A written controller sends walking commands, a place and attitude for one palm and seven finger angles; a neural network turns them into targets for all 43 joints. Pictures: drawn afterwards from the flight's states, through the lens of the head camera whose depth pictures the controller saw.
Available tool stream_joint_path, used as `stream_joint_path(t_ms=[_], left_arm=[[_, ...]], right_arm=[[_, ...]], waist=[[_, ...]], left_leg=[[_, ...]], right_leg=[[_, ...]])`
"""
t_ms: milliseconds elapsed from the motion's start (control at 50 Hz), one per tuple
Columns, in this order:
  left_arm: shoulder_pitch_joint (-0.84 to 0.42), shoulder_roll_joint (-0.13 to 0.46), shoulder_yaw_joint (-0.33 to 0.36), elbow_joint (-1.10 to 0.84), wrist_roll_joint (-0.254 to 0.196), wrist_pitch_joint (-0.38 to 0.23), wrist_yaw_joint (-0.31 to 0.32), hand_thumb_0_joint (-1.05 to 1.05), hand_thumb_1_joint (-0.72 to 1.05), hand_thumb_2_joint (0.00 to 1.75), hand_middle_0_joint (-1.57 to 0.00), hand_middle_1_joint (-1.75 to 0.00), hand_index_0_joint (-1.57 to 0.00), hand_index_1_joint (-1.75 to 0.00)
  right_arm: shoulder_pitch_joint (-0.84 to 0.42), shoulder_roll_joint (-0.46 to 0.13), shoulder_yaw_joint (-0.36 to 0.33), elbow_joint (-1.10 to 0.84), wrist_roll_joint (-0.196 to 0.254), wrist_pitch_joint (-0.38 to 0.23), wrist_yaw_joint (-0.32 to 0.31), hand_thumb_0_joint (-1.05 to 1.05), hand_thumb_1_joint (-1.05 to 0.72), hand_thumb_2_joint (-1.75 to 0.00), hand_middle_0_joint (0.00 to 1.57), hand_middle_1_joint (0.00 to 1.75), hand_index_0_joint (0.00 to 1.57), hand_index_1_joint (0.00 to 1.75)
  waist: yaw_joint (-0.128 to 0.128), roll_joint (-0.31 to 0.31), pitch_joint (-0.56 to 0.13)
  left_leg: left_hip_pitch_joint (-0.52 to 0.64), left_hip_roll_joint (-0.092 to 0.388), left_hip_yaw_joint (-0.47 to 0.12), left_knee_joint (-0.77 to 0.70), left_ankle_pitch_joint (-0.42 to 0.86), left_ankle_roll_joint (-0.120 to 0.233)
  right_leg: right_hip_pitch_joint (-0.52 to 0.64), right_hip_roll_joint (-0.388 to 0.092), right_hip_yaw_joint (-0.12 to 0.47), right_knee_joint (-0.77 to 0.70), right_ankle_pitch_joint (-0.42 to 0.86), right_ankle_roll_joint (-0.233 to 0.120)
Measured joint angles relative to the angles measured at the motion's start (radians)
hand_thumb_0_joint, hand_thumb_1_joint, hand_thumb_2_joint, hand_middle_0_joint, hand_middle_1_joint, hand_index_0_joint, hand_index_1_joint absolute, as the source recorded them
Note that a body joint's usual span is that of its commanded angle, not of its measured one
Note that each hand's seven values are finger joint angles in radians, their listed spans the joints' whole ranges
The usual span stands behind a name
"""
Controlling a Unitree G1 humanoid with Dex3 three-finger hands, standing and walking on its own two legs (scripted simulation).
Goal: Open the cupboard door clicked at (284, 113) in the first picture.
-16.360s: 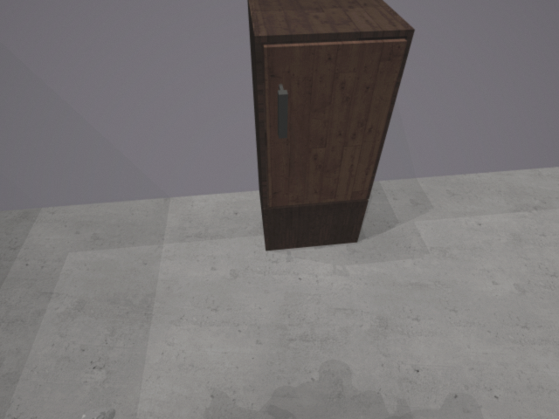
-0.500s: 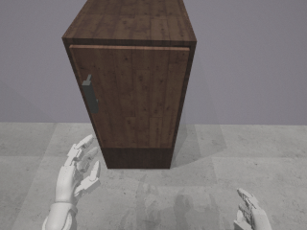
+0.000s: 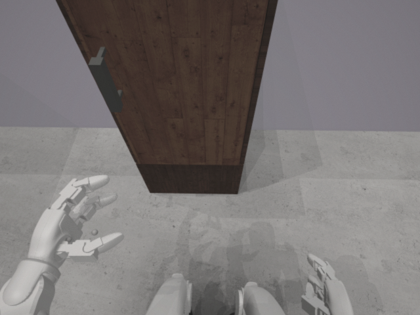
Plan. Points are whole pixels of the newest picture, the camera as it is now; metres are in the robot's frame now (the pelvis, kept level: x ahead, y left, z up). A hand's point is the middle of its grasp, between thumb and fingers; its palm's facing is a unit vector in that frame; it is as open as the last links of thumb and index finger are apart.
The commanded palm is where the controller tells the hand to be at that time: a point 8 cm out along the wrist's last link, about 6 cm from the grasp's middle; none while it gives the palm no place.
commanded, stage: raise the hand with hooked fingers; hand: left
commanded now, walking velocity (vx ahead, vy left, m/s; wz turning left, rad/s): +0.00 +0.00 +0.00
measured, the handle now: (109, 80) +0.59 +0.27 +0.06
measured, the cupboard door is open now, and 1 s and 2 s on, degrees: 0 0 0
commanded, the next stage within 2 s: move the hooked fingers beside the handle in 1.28 s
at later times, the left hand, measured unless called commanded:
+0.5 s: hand (35, 213) +0.26 +0.29 +0.08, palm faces +0.06 -1.00 -0.06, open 13.7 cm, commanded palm +0.24 +0.34 +0.07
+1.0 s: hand (37, 192) +0.30 +0.31 +0.08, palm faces -0.01 -1.00 -0.04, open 14.0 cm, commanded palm +0.28 +0.36 +0.08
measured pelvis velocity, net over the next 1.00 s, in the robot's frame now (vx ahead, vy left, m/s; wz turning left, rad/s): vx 0.01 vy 0.04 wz -0.01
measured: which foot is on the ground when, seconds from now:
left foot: down 0.00-1.00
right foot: down 0.00-1.00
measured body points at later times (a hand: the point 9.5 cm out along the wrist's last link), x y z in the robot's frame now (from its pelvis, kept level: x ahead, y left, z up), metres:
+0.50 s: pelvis +0.00 +0.04 +0.02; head +0.06 +0.06 +0.47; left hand +0.25 +0.35 +0.08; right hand +0.18 -0.20 -0.05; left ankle +0.04 +0.12 -0.64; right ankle +0.02 -0.07 -0.64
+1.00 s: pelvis +0.01 +0.04 +0.03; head +0.09 +0.06 +0.47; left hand +0.29 +0.36 +0.08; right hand +0.15 -0.22 -0.05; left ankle +0.04 +0.12 -0.64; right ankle +0.02 -0.07 -0.64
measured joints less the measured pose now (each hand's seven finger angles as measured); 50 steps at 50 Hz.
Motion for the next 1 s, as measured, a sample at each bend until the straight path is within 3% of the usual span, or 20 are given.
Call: stream_joint_path(t_ms=[60, 120, 180, 220, 320, 480, 640, 800, 940, 1000], left_arm=[[0.052, -0.023, 0.041, -0.025, -0.004, -0.011, 0.078, 0.01, 0.07, 0.54, -0.26, -0.83, -0.26, -0.83], [0.088, -0.034, 0.061, -0.043, 0.012, -0.097, 0.132, 0.01, 0.0, 0.51, -0.26, -0.88, -0.26, -0.87], [0.079, -0.022, 0.054, -0.014, 0.023, -0.173, 0.128, 0.0, -0.07, 0.48, -0.27, -0.92, -0.26, -0.92], [0.054, -0.011, 0.041, 0.023, 0.024, -0.19, 0.099, 0.0, -0.11, 0.46, -0.27, -0.95, -0.27, -0.95], [0.002, 0.01, 0.02, 0.066, 0.022, -0.15, 0.045, 0.0, -0.23, 0.41, -0.28, -1.03, -0.28, -1.02], [-0.044, 0.041, 0.065, 0.058, 0.014, -0.148, 0.081, 0.0, -0.41, 0.34, -0.29, -1.14, -0.29, -1.14], [-0.15, 0.076, 0.084, 0.197, 0.027, -0.065, 0.005, -0.01, -0.48, 0.31, -0.3, -1.19, -0.29, -1.18], [-0.225, 0.109, 0.141, 0.237, 0.013, -0.113, -0.019, -0.01, -0.5, 0.3, -0.3, -1.2, -0.3, -1.2], [-0.24, 0.129, 0.145, 0.295, -0.003, -0.061, -0.067, -0.01, -0.5, 0.3, -0.3, -1.2, -0.29, -1.2], [-0.221, 0.115, 0.139, 0.285, -0.001, -0.071, -0.065, -0.01, -0.5, 0.3, -0.3, -1.2, -0.29, -1.2]], right_arm=[[0.05, -0.007, -0.026, 0.0, -0.003, 0.002, 0.001, 0.02, -0.9, -0.9, 0.2, 0.3, 0.2, 0.3], [0.082, -0.032, -0.05, 0.007, -0.009, -0.005, 0.005, 0.02, -0.9, -0.9, 0.2, 0.3, 0.2, 0.3], [0.087, -0.067, -0.059, 0.011, -0.01, -0.011, 0.006, 0.02, -0.9, -0.9, 0.2, 0.3, 0.2, 0.3], [0.079, -0.085, -0.059, 0.01, -0.006, -0.015, 0.002, 0.02, -0.9, -0.9, 0.2, 0.3, 0.2, 0.3], [0.046, -0.09, -0.049, -0.011, 0.001, -0.027, -0.011, 0.02, -0.9, -0.9, 0.2, 0.3, 0.2, 0.3], [0.031, -0.054, -0.009, -0.053, -0.008, -0.026, 0.005, 0.02, -0.9, -0.9, 0.2, 0.3, 0.2, 0.3], [0.029, -0.058, 0.018, -0.061, -0.003, -0.009, 0.002, 0.01, -0.9, -0.9, 0.2, 0.3, 0.2, 0.31], [0.052, -0.066, 0.013, -0.031, -0.008, -0.006, -0.003, 0.01, -0.9, -0.9, 0.2, 0.3, 0.2, 0.31], [0.077, -0.085, -0.003, -0.029, 0.0, 0.006, 0.004, 0.02, -0.9, -0.9, 0.2, 0.3, 0.2, 0.3], [0.084, -0.089, -0.009, -0.033, -0.004, 0.006, 0.007, 0.02, -0.9, -0.9, 0.2, 0.3, 0.2, 0.3]], waist=[[-0.013, -0.011, -0.008], [-0.013, -0.015, -0.019], [-0.011, -0.013, -0.023], [-0.011, -0.013, -0.019], [-0.013, -0.023, -0.002], [-0.005, -0.024, -0.015], [0.008, -0.013, 0.0], [0.002, -0.023, 0.012], [-0.011, -0.015, 0.003], [-0.014, -0.018, 0.001]], left_leg=[[0.048, 0.001, 0.025, -0.055, 0.015, 0.01], [0.067, -0.003, 0.032, -0.08, 0.024, 0.02], [0.051, -0.01, 0.027, -0.067, 0.023, 0.03], [0.036, -0.014, 0.024, -0.051, 0.02, 0.037], [0.038, -0.016, 0.026, -0.045, 0.02, 0.049], [0.093, -0.025, 0.026, -0.095, 0.036, 0.061], [0.101, -0.033, 0.024, -0.109, 0.044, 0.07], [0.116, -0.031, 0.027, -0.127, 0.046, 0.068], [0.123, -0.027, 0.031, -0.148, 0.05, 0.065], [0.125, -0.024, 0.036, -0.152, 0.05, 0.063]], right_leg=[[0.036, 0.002, 0.027, -0.047, 0.02, 0.01], [0.056, -0.001, 0.033, -0.075, 0.032, 0.017], [0.048, -0.008, 0.028, -0.07, 0.031, 0.023], [0.038, -0.012, 0.025, -0.059, 0.029, 0.028], [0.045, -0.015, 0.027, -0.064, 0.036, 0.04], [0.11, -0.02, 0.028, -0.128, 0.059, 0.055], [0.124, -0.027, 0.026, -0.15, 0.068, 0.064], [0.136, -0.024, 0.03, -0.168, 0.072, 0.063], [0.138, -0.019, 0.036, -0.185, 0.078, 0.061], [0.136, -0.016, 0.041, -0.185, 0.077, 0.058]])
